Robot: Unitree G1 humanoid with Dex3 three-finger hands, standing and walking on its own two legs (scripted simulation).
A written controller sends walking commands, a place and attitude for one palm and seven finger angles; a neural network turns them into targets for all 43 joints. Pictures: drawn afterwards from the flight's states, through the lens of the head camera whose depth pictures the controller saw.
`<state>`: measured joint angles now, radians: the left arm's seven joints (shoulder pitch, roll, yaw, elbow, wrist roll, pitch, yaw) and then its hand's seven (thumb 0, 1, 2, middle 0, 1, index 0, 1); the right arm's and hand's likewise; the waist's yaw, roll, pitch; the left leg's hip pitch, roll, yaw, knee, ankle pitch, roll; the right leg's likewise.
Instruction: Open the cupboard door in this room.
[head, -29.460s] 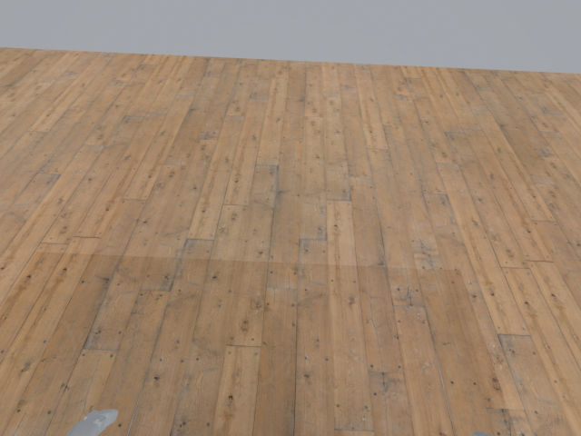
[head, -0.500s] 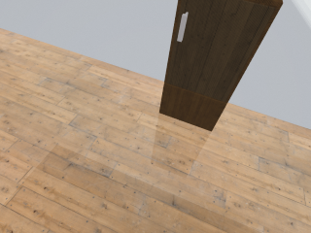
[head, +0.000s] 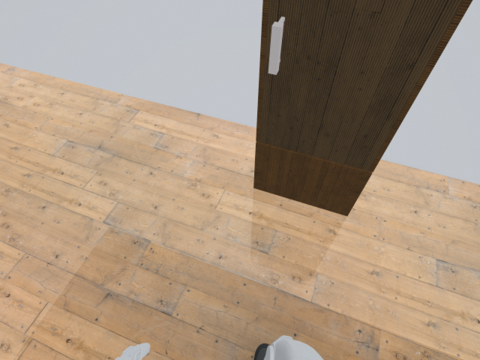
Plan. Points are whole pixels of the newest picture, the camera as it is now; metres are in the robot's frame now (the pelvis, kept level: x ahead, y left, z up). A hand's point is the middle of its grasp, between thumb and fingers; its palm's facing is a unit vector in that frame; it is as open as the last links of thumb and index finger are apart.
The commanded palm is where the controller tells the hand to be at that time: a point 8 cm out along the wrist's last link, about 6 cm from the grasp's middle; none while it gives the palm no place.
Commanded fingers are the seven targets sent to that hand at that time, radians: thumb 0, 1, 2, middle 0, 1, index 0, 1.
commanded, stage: turn to face it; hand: left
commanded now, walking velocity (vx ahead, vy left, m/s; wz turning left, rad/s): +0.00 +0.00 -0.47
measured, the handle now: (277, 45) +0.88 -0.05 +0.05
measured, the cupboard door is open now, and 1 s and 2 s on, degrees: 0 0 0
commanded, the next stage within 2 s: take the last steps up to it in 0.56 s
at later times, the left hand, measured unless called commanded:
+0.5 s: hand out of the picture +0.10 +0.22 -0.15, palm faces -0.06 -0.98 -0.21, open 7.3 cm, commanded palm none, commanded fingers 0.00 0.90 0.90 -0.20 -0.30 -0.20 -0.30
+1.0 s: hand (181, 309) +0.22 +0.13 -0.13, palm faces -0.37 -0.90 -0.22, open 7.4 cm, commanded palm none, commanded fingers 0.00 0.90 0.90 -0.20 -0.30 -0.20 -0.30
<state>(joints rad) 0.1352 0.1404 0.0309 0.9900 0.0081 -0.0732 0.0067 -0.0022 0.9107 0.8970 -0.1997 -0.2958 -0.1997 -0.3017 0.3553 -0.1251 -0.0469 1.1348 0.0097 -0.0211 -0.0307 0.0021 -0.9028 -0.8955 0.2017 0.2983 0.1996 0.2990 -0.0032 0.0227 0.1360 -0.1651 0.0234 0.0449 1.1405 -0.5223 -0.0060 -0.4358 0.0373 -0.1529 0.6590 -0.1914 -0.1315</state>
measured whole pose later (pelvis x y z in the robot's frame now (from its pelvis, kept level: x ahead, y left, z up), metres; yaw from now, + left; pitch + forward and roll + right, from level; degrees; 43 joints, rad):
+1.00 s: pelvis +0.06 +0.00 +0.02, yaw -20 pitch +0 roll +0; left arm 0.13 0.18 0.04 1.03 0.01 -0.02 -0.02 0.00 0.91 0.90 -0.20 -0.30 -0.20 -0.30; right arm 0.42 -0.18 -0.05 1.12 -0.02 0.00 -0.02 0.00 -0.90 -0.90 0.20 0.30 0.20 0.30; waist -0.06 0.04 0.03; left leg -0.18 0.12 0.14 0.59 -0.41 -0.04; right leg -0.24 -0.04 -0.11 0.54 -0.30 -0.01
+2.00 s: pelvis +0.27 -0.09 +0.02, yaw -17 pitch -1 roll +2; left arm 0.11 0.14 0.03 1.01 0.02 0.00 0.04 0.00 0.92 0.90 -0.20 -0.30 -0.20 -0.30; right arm 0.22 -0.16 -0.06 1.08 0.00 0.05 -0.02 0.00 -0.91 -0.90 0.20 0.30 0.20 0.30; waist -0.01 0.02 0.12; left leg -0.31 0.01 0.05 0.85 -0.53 -0.02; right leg -0.35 -0.07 -0.12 0.56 -0.19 -0.04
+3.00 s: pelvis +0.20 -0.06 +0.03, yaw -18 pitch -1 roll +0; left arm 0.29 0.12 -0.01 1.13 0.00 -0.01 0.04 0.01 0.92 0.90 -0.20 -0.30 -0.20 -0.30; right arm 0.31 -0.12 -0.01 1.17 0.00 0.01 -0.03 0.00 -0.91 -0.90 0.20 0.30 0.20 0.30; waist -0.01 0.00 0.06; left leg -0.18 0.04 0.07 0.39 -0.18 -0.02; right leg -0.13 0.02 -0.05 0.40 -0.26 -0.04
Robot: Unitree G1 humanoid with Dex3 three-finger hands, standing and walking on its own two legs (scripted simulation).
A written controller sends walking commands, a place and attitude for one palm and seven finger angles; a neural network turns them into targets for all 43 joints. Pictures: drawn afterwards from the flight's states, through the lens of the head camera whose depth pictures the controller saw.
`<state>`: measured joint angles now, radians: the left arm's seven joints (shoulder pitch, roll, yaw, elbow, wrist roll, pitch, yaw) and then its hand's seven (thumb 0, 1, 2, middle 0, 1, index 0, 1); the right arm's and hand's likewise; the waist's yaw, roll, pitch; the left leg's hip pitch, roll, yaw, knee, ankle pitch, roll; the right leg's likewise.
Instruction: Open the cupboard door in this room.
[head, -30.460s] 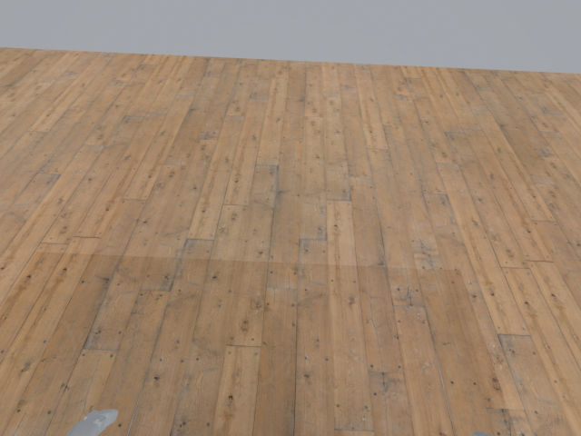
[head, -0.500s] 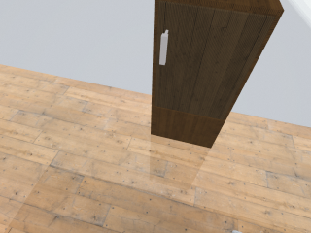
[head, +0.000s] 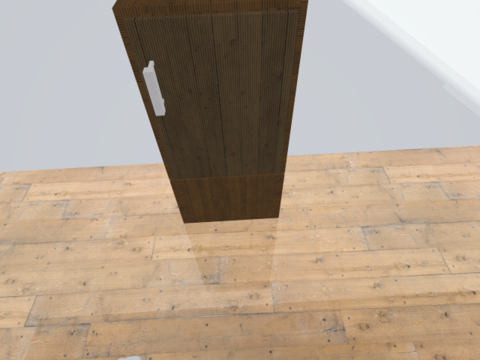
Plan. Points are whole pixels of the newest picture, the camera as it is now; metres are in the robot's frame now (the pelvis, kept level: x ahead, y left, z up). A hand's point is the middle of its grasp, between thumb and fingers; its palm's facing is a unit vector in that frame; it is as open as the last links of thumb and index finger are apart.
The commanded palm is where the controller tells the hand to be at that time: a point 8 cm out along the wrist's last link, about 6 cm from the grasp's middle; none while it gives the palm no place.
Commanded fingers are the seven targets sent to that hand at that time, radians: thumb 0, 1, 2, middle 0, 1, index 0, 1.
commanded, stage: take the last steps up to it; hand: left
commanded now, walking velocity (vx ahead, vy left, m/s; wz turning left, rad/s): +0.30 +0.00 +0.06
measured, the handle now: (155, 88) +0.78 +0.24 +0.03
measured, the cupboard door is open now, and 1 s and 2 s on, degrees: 0 0 0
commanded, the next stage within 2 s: come to a stop and stand still in 0.54 s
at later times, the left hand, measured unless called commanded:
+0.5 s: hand out of the picture +0.03 +0.17 -0.18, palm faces +0.14 -0.98 -0.16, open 7.3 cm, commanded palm none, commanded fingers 0.00 0.90 0.90 -0.20 -0.30 -0.20 -0.30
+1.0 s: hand (167, 283) +0.31 +0.17 -0.16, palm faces +0.06 -0.97 -0.24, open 7.3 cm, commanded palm none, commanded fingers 0.00 0.90 0.90 -0.20 -0.30 -0.20 -0.30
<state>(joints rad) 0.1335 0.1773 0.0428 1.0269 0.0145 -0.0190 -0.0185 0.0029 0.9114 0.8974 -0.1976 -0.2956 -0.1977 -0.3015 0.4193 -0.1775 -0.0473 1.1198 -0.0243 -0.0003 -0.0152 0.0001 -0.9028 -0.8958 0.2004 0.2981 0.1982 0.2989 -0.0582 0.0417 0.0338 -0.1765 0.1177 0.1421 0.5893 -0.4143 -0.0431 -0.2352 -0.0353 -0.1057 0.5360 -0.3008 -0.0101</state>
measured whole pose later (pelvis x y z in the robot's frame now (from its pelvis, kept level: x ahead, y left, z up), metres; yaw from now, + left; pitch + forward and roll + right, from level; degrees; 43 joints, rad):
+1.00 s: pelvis +0.22 -0.01 +0.00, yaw +3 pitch -1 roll +2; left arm 0.11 0.14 0.03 1.01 0.02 0.00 0.04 0.00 0.92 0.90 -0.20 -0.30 -0.20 -0.30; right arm 0.22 -0.16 -0.06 1.08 0.00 0.05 -0.02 0.00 -0.91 -0.90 0.20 0.30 0.20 0.30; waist -0.01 0.02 0.12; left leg -0.31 0.01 0.05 0.85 -0.53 -0.02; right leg -0.35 -0.07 -0.12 0.56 -0.19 -0.04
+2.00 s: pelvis +0.15 +0.00 +0.01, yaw +2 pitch -1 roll +0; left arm 0.29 0.12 -0.01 1.13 0.00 -0.01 0.04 0.01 0.92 0.90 -0.20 -0.30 -0.20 -0.30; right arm 0.31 -0.12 -0.01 1.17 0.00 0.01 -0.03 0.00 -0.91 -0.90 0.20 0.30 0.20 0.30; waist -0.01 0.00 0.06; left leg -0.18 0.04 0.07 0.39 -0.18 -0.02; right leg -0.13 0.02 -0.05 0.40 -0.26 -0.04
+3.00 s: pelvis +0.22 +0.02 +0.00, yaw +3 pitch +1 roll +0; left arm 0.42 0.15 0.02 1.09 0.03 -0.06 0.03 0.00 0.91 0.90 -0.20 -0.30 -0.20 -0.30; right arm 0.27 -0.16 -0.02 1.08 -0.02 0.00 0.00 0.00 -0.91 -0.90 0.20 0.30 0.20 0.30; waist 0.04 -0.02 0.03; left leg -0.37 0.02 0.09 0.84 -0.52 0.04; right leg -0.12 0.00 -0.05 0.53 -0.43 -0.02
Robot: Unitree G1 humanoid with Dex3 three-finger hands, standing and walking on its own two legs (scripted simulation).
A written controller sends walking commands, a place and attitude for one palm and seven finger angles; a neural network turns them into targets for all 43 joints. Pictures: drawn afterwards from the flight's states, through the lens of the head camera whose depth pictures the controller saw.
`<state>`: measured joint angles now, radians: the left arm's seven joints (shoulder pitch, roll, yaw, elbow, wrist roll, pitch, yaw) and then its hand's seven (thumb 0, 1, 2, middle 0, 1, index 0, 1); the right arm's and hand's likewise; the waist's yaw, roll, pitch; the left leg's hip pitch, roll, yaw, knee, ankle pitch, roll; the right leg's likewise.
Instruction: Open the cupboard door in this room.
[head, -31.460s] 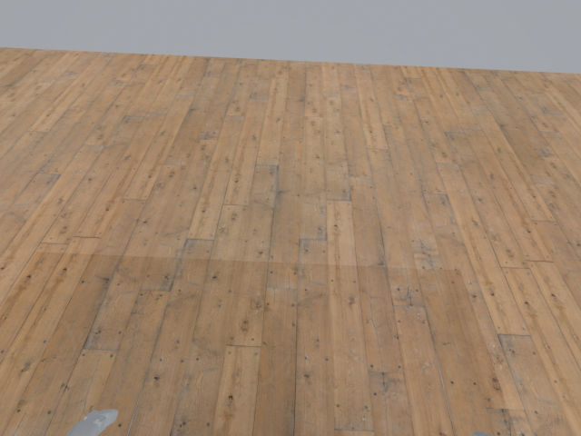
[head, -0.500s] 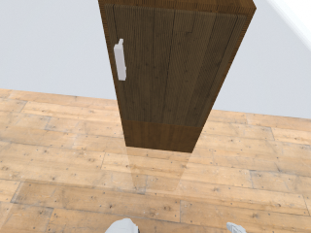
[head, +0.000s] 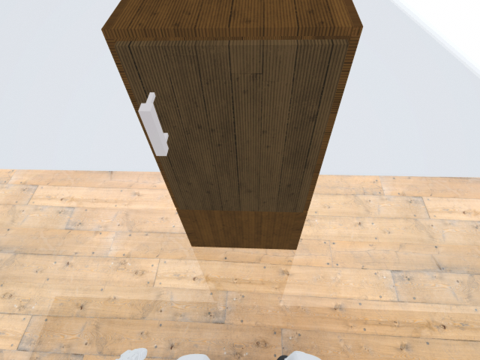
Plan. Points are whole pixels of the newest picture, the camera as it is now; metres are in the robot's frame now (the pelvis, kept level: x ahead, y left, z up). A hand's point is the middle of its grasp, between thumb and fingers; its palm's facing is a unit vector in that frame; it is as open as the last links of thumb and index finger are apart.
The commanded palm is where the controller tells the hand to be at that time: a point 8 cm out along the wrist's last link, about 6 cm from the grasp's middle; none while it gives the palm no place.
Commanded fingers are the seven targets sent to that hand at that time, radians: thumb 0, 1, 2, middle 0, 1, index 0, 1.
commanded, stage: come to a stop and stand still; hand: left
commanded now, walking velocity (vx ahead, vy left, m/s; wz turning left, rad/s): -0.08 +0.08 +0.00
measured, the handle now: (157, 124) +0.57 +0.22 +0.02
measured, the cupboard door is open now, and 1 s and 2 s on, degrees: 0 0 0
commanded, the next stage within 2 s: look again from close up in 0.90 s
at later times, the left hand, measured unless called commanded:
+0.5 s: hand out of the picture -0.07 +0.22 -0.17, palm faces +0.03 -0.97 -0.24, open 7.4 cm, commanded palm none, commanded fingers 0.00 0.90 0.90 -0.20 -0.30 -0.20 -0.30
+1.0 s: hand out of the picture -0.08 +0.17 -0.17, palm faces +0.01 -0.99 -0.17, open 7.3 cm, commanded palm none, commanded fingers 0.00 0.90 0.90 -0.20 -0.30 -0.20 -0.30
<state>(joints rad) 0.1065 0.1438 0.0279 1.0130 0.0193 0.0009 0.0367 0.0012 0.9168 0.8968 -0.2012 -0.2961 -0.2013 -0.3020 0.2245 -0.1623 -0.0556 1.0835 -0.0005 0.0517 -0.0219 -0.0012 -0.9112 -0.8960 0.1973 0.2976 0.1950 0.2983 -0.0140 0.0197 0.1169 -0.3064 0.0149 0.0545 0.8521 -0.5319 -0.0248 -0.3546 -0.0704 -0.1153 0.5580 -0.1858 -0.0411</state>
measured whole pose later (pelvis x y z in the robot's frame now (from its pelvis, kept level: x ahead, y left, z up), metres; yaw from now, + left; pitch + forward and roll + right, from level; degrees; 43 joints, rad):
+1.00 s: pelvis -0.07 +0.02 +0.01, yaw -1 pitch -1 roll +0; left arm 0.29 0.12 -0.01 1.13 0.00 -0.01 0.04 0.01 0.92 0.90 -0.20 -0.30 -0.20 -0.30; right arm 0.31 -0.12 -0.01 1.17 0.00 0.01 -0.03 0.00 -0.91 -0.90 0.20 0.30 0.20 0.30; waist -0.01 0.00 0.06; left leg -0.18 0.04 0.07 0.39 -0.18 -0.02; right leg -0.13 0.02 -0.05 0.40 -0.26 -0.04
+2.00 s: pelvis +0.00 +0.03 -0.01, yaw +0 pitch +1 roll +0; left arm 0.42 0.15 0.02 1.09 0.03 -0.06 0.03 0.00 0.91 0.90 -0.20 -0.30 -0.20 -0.30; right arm 0.27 -0.16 -0.02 1.08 -0.02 0.00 0.00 0.00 -0.91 -0.90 0.20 0.30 0.20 0.30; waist 0.04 -0.02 0.03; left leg -0.37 0.02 0.09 0.84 -0.52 0.04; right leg -0.12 0.00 -0.05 0.53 -0.43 -0.02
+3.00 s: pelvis +0.00 +0.01 +0.00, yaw -1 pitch +0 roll +0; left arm 0.32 0.20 0.03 1.04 0.01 0.03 0.04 0.00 0.91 0.90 -0.20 -0.30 -0.20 -0.30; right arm 0.25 -0.16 -0.02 0.98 -0.02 0.03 -0.01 0.00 -0.91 -0.90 0.20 0.30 0.19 0.30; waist 0.04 -0.05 0.03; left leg -0.25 0.01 0.07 0.57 -0.31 0.02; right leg -0.32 -0.06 -0.08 0.60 -0.27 -0.02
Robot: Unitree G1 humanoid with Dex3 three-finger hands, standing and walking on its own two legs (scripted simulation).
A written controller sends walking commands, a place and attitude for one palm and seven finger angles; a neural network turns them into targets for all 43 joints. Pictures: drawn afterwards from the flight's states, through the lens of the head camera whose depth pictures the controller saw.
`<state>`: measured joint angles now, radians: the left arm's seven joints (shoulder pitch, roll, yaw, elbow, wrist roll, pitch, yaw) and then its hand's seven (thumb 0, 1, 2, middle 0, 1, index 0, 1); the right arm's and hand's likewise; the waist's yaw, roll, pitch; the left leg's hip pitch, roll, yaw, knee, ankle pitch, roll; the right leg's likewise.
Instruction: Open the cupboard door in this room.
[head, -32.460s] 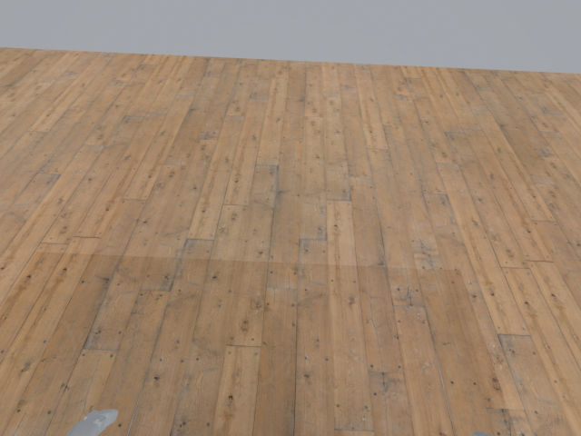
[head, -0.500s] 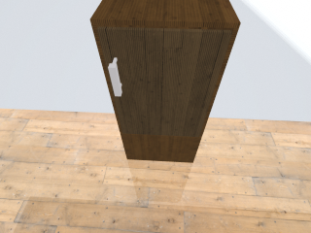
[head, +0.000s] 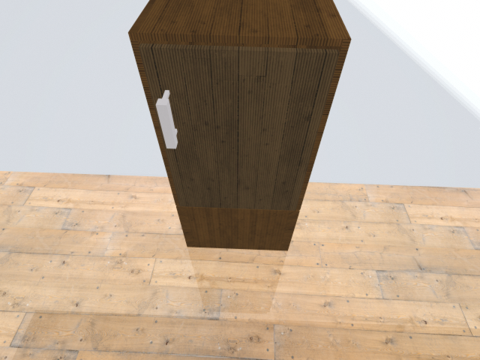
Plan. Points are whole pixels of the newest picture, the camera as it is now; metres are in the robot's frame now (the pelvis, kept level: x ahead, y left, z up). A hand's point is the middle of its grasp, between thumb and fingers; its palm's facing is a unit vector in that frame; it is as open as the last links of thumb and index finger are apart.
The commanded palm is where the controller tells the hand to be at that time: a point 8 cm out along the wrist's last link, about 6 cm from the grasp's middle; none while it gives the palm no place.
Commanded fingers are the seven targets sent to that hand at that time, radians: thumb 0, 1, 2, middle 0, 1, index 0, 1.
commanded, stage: look again from close up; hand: left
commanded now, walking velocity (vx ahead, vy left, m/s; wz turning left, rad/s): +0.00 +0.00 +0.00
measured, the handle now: (169, 119) +0.64 +0.21 +0.01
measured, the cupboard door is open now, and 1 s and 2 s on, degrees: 0 0 0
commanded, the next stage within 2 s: shuffle to correct the standing spot in 0.48 s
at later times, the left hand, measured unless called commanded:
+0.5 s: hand out of the picture +0.04 +0.22 -0.18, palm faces +0.01 -0.98 -0.22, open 7.3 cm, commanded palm none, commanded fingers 0.00 0.90 0.90 -0.20 -0.30 -0.20 -0.30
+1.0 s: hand out of the picture +0.01 +0.19 -0.19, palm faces +0.08 -0.98 -0.18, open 7.3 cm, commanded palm none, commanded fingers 0.00 0.90 0.90 -0.20 -0.30 -0.20 -0.30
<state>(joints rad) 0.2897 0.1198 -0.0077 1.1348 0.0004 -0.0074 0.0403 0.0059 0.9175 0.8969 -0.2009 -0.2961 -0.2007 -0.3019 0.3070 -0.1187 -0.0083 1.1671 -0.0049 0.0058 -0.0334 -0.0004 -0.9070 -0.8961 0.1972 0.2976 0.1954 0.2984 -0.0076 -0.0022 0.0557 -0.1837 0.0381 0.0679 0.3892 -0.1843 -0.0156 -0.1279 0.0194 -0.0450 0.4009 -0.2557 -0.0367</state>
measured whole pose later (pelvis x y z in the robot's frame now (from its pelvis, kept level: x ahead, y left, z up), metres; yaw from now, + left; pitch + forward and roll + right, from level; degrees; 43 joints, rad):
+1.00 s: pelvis +0.07 +0.02 -0.02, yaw +0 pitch +1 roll +0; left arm 0.42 0.15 0.02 1.09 0.03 -0.06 0.03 0.00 0.91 0.90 -0.20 -0.30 -0.20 -0.30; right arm 0.27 -0.16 -0.02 1.08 -0.02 0.00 0.00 0.00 -0.91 -0.90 0.20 0.30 0.20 0.30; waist 0.04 -0.02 0.03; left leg -0.37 0.02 0.09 0.84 -0.52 0.04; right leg -0.12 0.00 -0.05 0.53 -0.43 -0.02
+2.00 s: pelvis +0.07 +0.00 -0.02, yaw +0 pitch +0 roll +0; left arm 0.32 0.20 0.03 1.04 0.01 0.03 0.04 0.00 0.91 0.90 -0.20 -0.30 -0.20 -0.30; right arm 0.25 -0.16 -0.02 0.98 -0.02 0.03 -0.01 0.00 -0.91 -0.90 0.20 0.30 0.19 0.30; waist 0.04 -0.05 0.03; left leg -0.25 0.01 0.07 0.57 -0.31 0.02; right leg -0.32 -0.06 -0.08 0.60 -0.27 -0.02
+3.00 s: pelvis +0.13 -0.04 -0.01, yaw +1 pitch +0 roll +1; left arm 0.20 0.16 0.00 1.10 0.01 -0.02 0.03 0.00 0.91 0.90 -0.20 -0.30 -0.20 -0.30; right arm 0.24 -0.18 0.00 1.10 -0.01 -0.01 -0.04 0.00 -0.91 -0.90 0.20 0.30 0.20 0.30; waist 0.00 0.03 0.06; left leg -0.11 0.05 0.05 0.42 -0.32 -0.05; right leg -0.21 0.02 -0.05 0.52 -0.31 -0.06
